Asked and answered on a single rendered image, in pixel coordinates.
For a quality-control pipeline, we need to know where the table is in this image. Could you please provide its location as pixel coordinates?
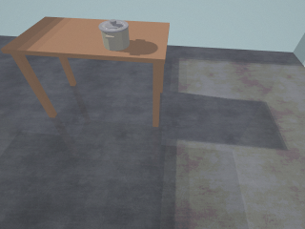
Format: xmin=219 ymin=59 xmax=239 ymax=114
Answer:
xmin=0 ymin=16 xmax=170 ymax=127

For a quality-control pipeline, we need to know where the knob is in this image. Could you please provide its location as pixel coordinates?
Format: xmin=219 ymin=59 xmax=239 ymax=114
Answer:
xmin=110 ymin=19 xmax=116 ymax=25

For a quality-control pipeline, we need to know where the lid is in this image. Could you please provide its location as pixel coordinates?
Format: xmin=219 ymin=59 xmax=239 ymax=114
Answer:
xmin=98 ymin=19 xmax=129 ymax=33

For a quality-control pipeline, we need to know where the pot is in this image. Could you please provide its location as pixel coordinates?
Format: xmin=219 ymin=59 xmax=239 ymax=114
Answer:
xmin=101 ymin=28 xmax=130 ymax=52

